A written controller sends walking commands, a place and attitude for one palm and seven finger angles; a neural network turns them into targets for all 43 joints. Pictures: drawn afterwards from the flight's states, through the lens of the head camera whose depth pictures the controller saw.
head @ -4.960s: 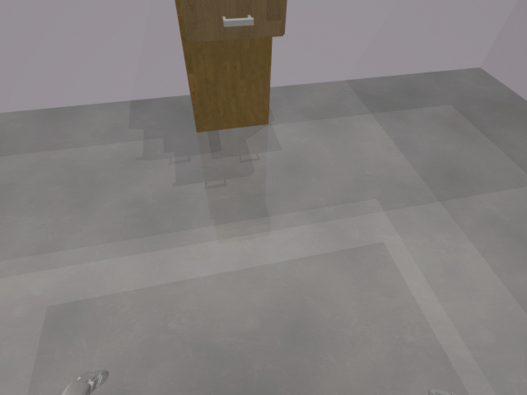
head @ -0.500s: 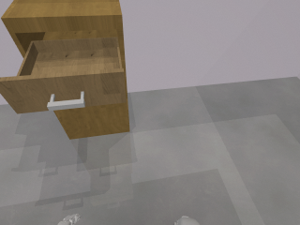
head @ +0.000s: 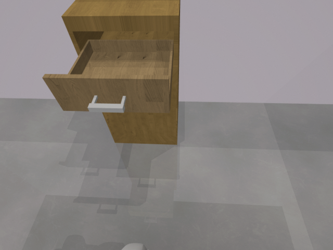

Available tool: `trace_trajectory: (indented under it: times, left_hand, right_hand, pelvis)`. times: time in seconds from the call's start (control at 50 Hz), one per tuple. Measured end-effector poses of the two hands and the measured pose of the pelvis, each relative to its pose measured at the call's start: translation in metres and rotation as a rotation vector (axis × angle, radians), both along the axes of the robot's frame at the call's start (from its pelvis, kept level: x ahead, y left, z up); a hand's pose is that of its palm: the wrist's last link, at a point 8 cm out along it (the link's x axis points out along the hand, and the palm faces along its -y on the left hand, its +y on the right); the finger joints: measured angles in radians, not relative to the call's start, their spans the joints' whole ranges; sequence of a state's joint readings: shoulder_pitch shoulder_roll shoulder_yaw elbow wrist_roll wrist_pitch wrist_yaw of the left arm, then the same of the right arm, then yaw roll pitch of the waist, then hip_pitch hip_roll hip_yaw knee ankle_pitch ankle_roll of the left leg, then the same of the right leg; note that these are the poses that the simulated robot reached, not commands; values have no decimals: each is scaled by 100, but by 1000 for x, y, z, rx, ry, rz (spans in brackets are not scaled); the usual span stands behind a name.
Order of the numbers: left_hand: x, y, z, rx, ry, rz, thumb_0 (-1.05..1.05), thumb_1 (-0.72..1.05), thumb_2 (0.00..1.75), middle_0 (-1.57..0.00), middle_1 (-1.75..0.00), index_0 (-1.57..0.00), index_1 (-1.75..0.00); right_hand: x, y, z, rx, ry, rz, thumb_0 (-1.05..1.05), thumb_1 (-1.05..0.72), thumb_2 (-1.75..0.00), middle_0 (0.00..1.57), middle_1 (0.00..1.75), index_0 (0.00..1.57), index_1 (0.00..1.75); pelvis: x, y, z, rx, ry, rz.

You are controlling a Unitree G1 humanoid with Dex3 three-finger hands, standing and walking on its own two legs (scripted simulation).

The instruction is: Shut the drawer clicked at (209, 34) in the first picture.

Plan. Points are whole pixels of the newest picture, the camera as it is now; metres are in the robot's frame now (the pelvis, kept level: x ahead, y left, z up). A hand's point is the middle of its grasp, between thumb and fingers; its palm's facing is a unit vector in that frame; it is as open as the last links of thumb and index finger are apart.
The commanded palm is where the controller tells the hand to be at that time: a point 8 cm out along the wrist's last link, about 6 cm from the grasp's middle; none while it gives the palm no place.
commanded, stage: take the last steps up to it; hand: left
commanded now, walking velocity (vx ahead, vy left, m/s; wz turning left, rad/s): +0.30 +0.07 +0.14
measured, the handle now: (108, 103) +0.55 +0.25 -0.01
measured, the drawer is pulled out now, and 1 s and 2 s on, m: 0.30 0.30 0.30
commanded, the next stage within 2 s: come to a stop and stand still in 0.86 s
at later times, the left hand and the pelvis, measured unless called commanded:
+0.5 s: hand out of the picture +0.11 +0.24 -0.17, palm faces +0.07 -0.99 -0.15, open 7.4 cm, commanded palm none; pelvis +0.08 +0.06 +0.00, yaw +2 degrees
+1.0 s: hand (109, 201) +0.27 +0.21 -0.16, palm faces +0.09 -0.97 -0.24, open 7.2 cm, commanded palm none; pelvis +0.24 +0.02 +0.00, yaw +2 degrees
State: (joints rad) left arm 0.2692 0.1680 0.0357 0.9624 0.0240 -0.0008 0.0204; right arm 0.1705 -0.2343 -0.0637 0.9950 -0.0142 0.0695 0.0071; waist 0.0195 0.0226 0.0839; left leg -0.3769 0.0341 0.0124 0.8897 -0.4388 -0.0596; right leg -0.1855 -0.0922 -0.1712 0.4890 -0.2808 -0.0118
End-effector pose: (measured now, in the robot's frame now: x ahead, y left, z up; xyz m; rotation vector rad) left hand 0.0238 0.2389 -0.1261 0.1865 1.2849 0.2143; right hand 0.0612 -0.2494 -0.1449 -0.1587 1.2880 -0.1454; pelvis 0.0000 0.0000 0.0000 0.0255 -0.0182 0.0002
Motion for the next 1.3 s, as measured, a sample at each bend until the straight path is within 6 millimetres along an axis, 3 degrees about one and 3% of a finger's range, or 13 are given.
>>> trace_trajectory:
  times: [0.14,0.18,0.24,0.38,0.54,0.62,0.7,0.74,0.8,0.96,1.06,1.16,1.3]
  left_hand:
    - [-75,37,-28,-55,157,126,1,91,89,-20,-30,-21,-30]
    - [-84,45,-31,-67,203,132,1,91,89,-20,-30,-20,-29]
    - [-75,53,-28,-86,219,114,1,91,89,-20,-30,-20,-29]
    - [-5,60,-22,-110,103,71,1,91,89,-20,-30,-20,-29]
    - [107,51,-19,-103,-10,-9,1,91,89,-20,-30,-20,-29]
    - [175,37,-17,-91,-68,-70,1,91,89,-20,-30,-20,-29]
    - [244,17,-18,-74,-148,-120,1,91,89,-20,-30,-20,-29]
    - [266,8,-19,-64,-192,-119,1,91,89,-20,-30,-20,-29]
    - [273,1,-14,-62,-202,-80,0,91,89,-20,-30,-20,-29]
    - [243,16,-2,-6,-63,20,-2,95,89,-20,-30,-21,-30]
    - [220,21,-10,-39,46,61,-1,93,89,-20,-30,-20,-29]
    - [208,23,-32,-92,126,111,0,92,89,-20,-30,-20,-29]
    - [204,21,-33,-105,175,91,1,91,89,-20,-30,-20,-29]
  right_hand:
    - [51,40,14,-49,-120,120,1,-91,-90,20,30,20,30]
    - [55,51,19,-56,-147,126,1,-91,-90,20,30,20,30]
    - [47,66,26,-58,-141,104,1,-90,-90,20,30,20,30]
    - [0,84,21,-42,17,29,0,-92,-90,21,30,20,30]
    - [-48,98,11,11,226,-85,1,-91,-90,21,30,20,30]
    - [-58,100,8,42,325,-132,1,-91,-90,21,30,20,30]
    - [-50,94,-1,75,413,-164,1,-90,-90,21,30,20,30]
    - [-35,86,-7,88,434,-166,1,-90,-90,21,30,20,30]
    - [9,69,-11,78,383,-140,1,-90,-90,21,30,20,30]
    - [181,42,-7,40,52,-26,1,-91,-90,20,30,19,30]
    - [258,48,3,10,-74,35,1,-93,-90,20,30,19,30]
    - [300,70,5,-13,-121,82,1,-92,-90,20,30,19,30]
    - [304,86,7,4,-109,86,0,-91,-90,20,30,20,30]
  pelvis:
    - [7,33,-11,-31,-2,37]
    - [11,41,-10,-30,-14,26]
    - [20,51,-3,-41,-21,25]
    - [45,65,5,-38,-27,35]
    - [89,61,1,-19,-16,28]
    - [119,51,-5,-15,-5,24]
    - [155,35,-17,-16,4,18]
    - [171,26,-22,-21,-1,23]
    - [189,18,-17,-22,-14,39]
    - [227,17,0,-21,-1,45]
    - [248,29,0,-31,-5,35]
    - [266,44,-9,-42,-22,37]
    - [256,41,-6,-20,-5,15]
